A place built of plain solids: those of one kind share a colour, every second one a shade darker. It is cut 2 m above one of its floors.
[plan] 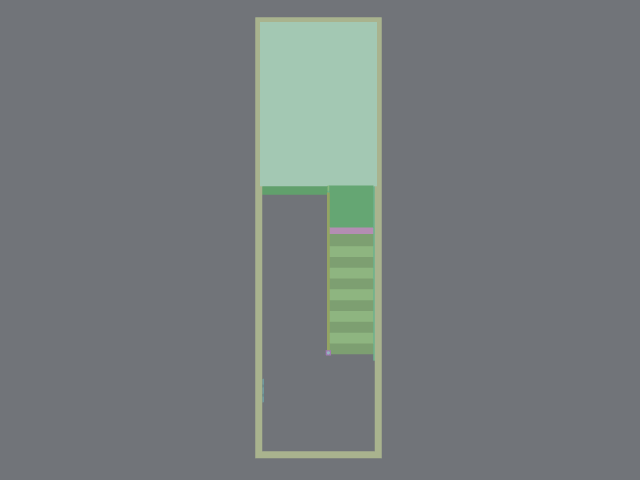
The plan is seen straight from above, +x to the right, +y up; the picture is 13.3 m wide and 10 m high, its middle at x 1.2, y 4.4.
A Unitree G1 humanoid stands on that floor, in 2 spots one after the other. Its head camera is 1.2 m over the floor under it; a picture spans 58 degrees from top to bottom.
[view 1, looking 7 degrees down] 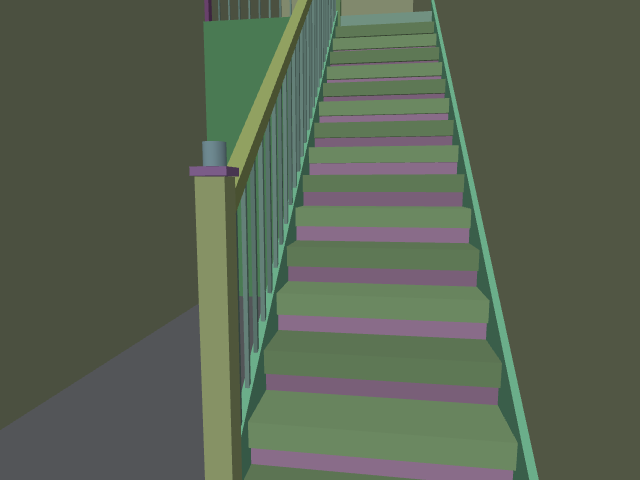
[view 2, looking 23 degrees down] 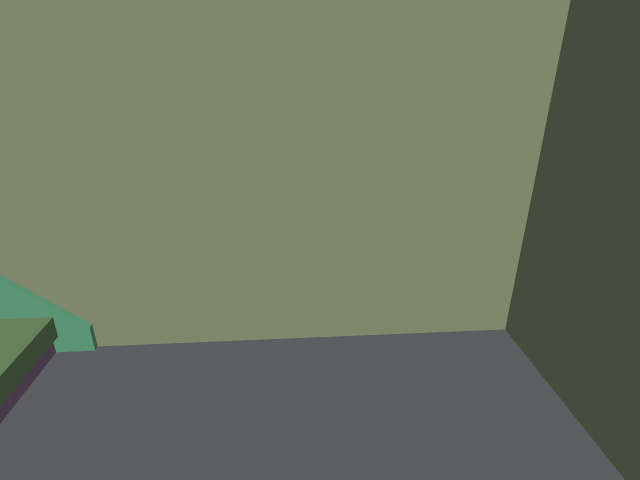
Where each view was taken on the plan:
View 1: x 1.85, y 0.83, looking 98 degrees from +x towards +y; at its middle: riser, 2.38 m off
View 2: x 0.67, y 1.00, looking -4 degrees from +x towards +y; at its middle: wall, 1.82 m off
